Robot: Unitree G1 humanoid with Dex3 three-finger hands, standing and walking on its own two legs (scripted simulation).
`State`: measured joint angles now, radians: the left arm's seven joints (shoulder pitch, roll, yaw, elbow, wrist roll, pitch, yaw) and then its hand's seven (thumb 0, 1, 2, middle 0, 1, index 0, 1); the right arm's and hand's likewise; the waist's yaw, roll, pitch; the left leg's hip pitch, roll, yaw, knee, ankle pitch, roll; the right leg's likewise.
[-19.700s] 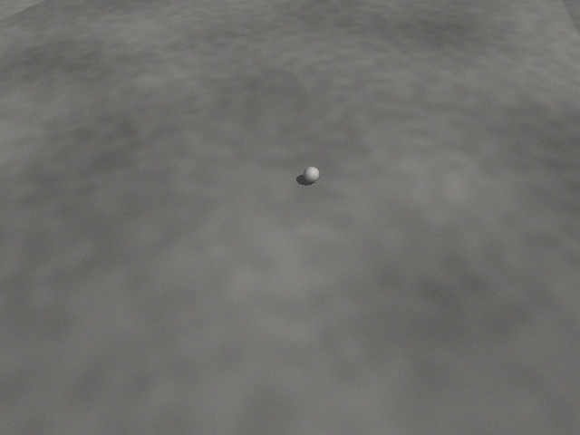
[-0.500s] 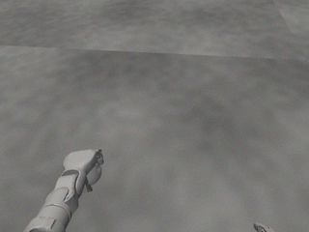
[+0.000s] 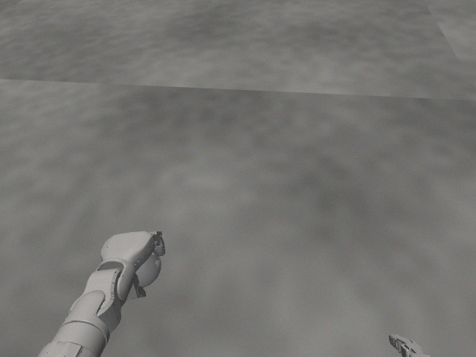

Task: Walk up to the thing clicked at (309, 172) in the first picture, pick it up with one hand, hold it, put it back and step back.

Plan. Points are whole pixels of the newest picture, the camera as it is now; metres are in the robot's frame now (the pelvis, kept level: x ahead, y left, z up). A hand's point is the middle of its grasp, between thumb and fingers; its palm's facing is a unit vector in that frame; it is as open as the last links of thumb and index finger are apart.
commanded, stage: hold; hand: left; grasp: from above
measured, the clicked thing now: (139, 266) +0.32 +0.23 -0.06
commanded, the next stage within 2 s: crouch in 1.06 s
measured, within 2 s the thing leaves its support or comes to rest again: neither
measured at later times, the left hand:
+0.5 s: hand (136, 276) +0.29 +0.22 -0.03, palm faces -0.44 -0.06 -0.90, open 10.1 cm
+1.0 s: hand (137, 275) +0.29 +0.22 -0.03, palm faces -0.44 -0.06 -0.90, open 10.1 cm
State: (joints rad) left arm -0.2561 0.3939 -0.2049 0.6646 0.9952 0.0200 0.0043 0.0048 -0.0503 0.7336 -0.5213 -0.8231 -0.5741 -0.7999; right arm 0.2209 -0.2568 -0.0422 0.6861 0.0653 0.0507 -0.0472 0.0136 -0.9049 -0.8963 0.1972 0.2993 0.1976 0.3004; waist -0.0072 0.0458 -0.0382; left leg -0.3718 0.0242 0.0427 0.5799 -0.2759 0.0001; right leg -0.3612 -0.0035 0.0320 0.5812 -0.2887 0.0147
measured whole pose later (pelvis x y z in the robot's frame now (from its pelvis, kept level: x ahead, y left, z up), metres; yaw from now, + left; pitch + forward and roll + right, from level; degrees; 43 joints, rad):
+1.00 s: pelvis +0.00 +0.00 +0.01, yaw +0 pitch +1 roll +0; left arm -0.22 0.40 -0.22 0.60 0.99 0.01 -0.03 0.00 -0.07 0.75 -0.53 -0.84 -0.58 -0.82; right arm 0.19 -0.26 -0.03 0.67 0.08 0.08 -0.06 0.01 -0.91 -0.90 0.20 0.30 0.20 0.30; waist 0.01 0.05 0.00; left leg -0.26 0.02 0.04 0.47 -0.22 -0.01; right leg -0.27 0.00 0.03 0.49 -0.24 0.01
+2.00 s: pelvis -0.06 +0.01 -0.20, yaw +0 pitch +32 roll -3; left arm -0.67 0.41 -0.08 1.21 1.16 -0.04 0.38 0.00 -0.08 0.75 -0.54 -0.83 -0.60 -0.82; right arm 0.24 -0.24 -0.07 0.76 -0.05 -0.01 -0.01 0.01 -0.90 -0.89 0.20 0.30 0.20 0.30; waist -0.13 0.05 -0.20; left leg -1.61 0.03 -0.02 1.64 -0.58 0.01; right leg -1.57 0.01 0.00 1.61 -0.60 0.03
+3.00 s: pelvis -0.09 +0.00 -0.40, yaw -4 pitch +35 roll -5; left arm -0.93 0.62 0.05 1.44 1.23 -0.15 0.43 0.00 -0.06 0.76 -0.51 -0.85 -0.57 -0.85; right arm 0.16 -0.25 0.00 0.79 -0.13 -0.08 0.12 0.01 -0.91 -0.90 0.20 0.30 0.20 0.30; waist -0.21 0.00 -0.09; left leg -2.24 0.04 -0.10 2.28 -0.66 -0.01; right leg -2.18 0.04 -0.06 2.23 -0.67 0.02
